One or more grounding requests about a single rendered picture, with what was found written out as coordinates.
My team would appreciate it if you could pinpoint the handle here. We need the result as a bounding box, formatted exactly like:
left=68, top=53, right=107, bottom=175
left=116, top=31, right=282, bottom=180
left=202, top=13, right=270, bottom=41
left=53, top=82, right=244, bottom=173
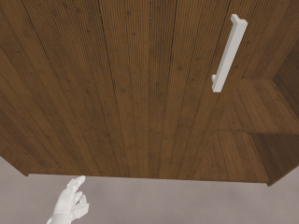
left=211, top=14, right=248, bottom=92

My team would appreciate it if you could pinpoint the robot left forearm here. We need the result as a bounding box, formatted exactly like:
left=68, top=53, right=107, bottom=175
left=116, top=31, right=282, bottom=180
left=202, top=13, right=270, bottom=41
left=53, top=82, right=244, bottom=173
left=47, top=213, right=72, bottom=224

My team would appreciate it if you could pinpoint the wardrobe door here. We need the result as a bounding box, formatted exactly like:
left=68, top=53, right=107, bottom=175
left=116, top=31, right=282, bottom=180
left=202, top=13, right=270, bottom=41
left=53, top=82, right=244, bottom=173
left=0, top=91, right=62, bottom=169
left=0, top=0, right=278, bottom=180

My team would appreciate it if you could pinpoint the robot left hand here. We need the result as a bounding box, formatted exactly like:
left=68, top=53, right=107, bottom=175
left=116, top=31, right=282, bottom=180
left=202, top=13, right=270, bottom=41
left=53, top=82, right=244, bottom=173
left=53, top=175, right=90, bottom=221

